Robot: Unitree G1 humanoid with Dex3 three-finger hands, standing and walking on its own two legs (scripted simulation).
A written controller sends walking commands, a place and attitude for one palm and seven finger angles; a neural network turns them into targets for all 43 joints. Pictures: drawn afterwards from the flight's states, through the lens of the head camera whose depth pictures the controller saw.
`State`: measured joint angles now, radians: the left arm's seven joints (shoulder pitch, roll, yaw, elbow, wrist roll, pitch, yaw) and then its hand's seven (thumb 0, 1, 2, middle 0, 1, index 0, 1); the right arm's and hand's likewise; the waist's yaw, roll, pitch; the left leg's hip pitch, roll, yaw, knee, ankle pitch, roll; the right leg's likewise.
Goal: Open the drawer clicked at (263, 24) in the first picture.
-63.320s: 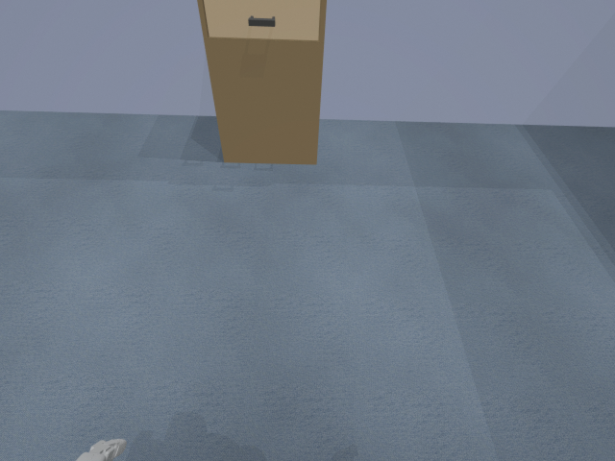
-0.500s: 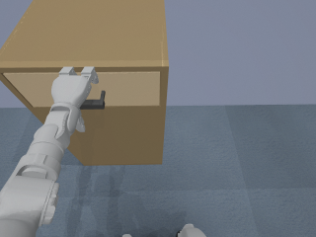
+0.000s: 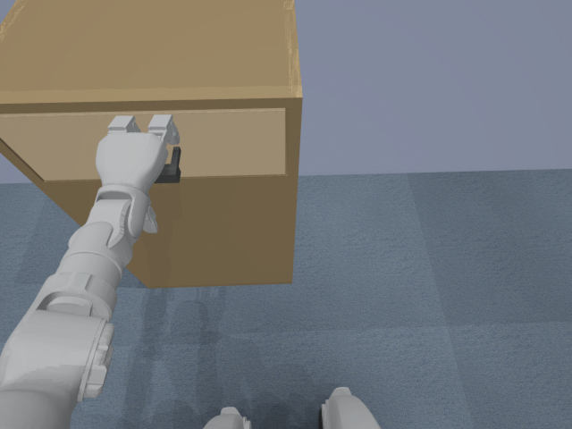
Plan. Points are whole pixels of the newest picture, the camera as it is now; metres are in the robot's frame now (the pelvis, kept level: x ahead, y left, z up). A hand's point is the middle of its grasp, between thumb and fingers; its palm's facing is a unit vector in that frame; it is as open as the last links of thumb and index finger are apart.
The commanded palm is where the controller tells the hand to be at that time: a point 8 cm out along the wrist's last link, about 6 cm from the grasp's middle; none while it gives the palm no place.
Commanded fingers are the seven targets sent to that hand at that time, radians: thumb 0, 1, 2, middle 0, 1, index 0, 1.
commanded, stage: lower the fingers behind the handle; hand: left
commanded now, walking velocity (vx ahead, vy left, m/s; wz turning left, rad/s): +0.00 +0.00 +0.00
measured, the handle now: (148, 163) +0.52 +0.21 +0.00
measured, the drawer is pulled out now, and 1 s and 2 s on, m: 0.00 0.00 0.00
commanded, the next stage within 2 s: lift the fingers back up to retry in 1.04 s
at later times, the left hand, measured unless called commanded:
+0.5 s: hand (135, 186) +0.47 +0.22 +0.01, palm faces +0.01 +0.00 -1.00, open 13.8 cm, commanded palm +0.46 +0.22 +0.04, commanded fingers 0.00 -0.50 0.30 -0.30 -1.20 -0.30 -1.20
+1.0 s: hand (136, 185) +0.48 +0.22 +0.01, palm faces -0.04 +0.03 -1.00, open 13.8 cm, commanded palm +0.45 +0.23 +0.03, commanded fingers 0.00 -0.50 0.30 -0.30 -1.20 -0.30 -1.20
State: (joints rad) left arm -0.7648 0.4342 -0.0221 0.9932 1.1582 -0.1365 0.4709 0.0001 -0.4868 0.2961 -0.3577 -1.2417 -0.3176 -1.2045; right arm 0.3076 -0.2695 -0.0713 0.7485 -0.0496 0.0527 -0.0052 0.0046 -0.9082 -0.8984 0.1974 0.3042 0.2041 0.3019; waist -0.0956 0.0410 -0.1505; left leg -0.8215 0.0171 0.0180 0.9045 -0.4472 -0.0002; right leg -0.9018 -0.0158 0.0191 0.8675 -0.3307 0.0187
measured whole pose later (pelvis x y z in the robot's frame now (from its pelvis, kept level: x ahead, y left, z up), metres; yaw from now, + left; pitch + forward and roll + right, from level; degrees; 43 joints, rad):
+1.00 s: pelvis -0.04 +0.00 -0.03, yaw +0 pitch +23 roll +0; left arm -0.93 0.55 -0.05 1.11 1.10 -0.08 0.31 0.00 -0.49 0.30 -0.27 -1.30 -0.31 -1.21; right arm 0.35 -0.27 -0.02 0.70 -0.02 0.03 -0.05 0.00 -0.91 -0.90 0.20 0.30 0.21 0.30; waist -0.14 0.04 -0.14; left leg -1.00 0.01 0.02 1.05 -0.45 0.00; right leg -1.08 -0.02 0.03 1.00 -0.33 0.02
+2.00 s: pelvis +0.03 +0.00 +0.03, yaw +0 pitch +16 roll -1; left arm -0.71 0.44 -0.07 0.93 1.08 -0.05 0.29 0.00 -0.49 0.30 -0.33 -1.21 -0.34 -1.22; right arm 0.28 -0.25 -0.06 0.70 -0.01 0.09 -0.02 0.00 -0.91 -0.90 0.20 0.30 0.21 0.30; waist -0.06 0.05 -0.12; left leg -0.60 0.02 0.01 0.74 -0.41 0.00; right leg -0.67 -0.01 0.01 0.70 -0.30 0.02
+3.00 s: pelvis +0.01 +0.00 +0.02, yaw +0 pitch +17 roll +0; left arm -0.79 0.48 -0.07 1.01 1.08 -0.09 0.28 0.00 -0.49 0.30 -0.32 -1.20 -0.32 -1.20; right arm 0.33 -0.26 -0.06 0.73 -0.01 0.05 -0.04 0.01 -0.91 -0.90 0.20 0.30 0.21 0.30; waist -0.09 0.03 -0.10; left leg -0.66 0.02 0.02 0.75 -0.39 0.00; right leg -0.73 -0.01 0.02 0.72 -0.28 0.02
